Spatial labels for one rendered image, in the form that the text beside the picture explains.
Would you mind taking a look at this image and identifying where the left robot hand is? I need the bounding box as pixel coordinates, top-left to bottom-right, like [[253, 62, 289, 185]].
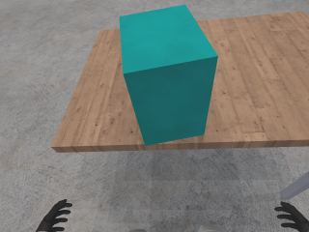
[[36, 199, 72, 232]]

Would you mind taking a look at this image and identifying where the carton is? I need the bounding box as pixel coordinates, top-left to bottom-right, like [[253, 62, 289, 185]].
[[119, 4, 218, 146]]

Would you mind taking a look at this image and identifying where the right robot hand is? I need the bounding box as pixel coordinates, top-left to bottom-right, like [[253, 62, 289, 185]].
[[274, 201, 309, 232]]

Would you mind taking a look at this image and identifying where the table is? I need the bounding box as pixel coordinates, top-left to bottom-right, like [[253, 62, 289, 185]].
[[51, 11, 309, 199]]

